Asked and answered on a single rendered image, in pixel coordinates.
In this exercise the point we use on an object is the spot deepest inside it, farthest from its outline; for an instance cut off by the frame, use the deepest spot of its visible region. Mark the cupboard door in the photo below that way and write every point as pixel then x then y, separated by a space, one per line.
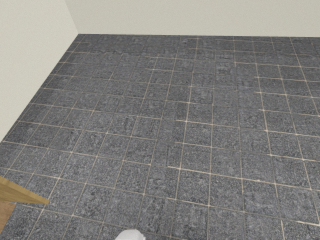
pixel 12 192

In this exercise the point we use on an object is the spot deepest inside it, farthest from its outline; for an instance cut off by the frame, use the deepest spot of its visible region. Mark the robot left thigh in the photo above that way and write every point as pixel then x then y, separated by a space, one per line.
pixel 130 234

